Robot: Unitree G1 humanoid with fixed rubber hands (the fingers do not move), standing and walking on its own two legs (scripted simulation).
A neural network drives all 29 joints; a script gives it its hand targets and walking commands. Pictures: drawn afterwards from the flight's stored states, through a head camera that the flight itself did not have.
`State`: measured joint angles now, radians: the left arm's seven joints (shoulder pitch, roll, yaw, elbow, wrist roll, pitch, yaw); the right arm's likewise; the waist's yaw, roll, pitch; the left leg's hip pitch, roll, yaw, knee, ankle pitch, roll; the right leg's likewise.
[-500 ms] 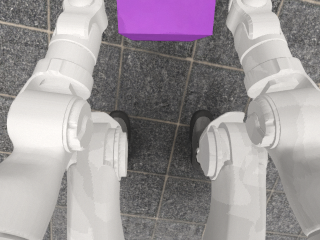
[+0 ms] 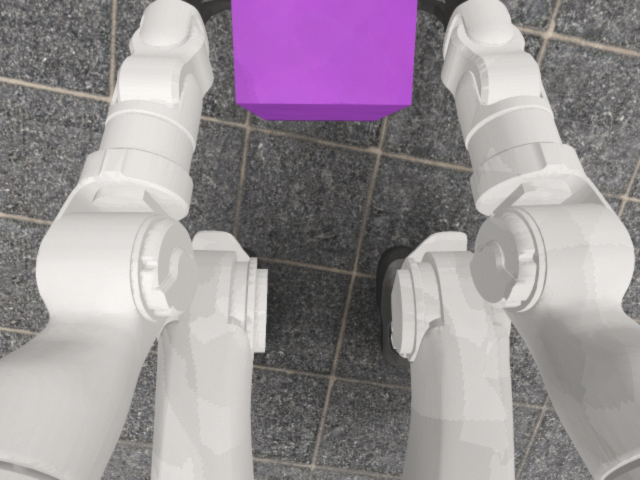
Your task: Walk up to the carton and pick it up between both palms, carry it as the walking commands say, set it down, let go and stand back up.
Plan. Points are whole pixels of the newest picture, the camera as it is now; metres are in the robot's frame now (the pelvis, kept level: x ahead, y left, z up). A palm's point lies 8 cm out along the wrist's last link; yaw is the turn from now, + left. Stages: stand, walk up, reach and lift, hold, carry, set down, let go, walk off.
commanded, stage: reach and lift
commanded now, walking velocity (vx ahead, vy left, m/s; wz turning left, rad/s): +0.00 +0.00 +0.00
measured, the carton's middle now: (322, 36) +0.52 +0.00 -0.25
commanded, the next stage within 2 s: none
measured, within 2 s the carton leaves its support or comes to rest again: neither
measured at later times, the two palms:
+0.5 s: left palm out of the picture +0.53 +0.12 -0.14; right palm out of the picture +0.53 -0.13 -0.15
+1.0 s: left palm out of the picture +0.52 +0.12 -0.09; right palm out of the picture +0.53 -0.13 -0.09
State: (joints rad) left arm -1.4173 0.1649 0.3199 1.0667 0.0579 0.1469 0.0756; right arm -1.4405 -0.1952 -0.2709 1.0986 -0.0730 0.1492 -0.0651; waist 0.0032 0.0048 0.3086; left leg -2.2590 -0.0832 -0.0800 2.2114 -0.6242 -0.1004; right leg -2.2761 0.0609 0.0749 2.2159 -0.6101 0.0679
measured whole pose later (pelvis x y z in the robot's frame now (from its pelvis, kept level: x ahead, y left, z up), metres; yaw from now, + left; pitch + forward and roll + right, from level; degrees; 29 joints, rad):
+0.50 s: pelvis -0.01 +0.00 +0.01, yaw +0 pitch +39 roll +0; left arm -1.36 0.09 0.35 0.92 0.07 0.19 0.16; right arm -1.38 -0.16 -0.29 0.98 -0.05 0.19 -0.15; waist 0.01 0.01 0.26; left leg -2.26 -0.11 -0.09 2.17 -0.59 -0.10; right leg -2.27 0.09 0.09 2.17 -0.58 0.10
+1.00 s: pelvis -0.01 +0.00 +0.04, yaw +0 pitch +45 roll +1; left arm -1.27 0.00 0.43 0.74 0.15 0.27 0.18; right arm -1.31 -0.07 -0.37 0.83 -0.16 0.27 -0.16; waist 0.00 0.00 0.09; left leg -2.26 -0.13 -0.10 2.05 -0.57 -0.11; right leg -2.28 0.12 0.11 2.05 -0.55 0.10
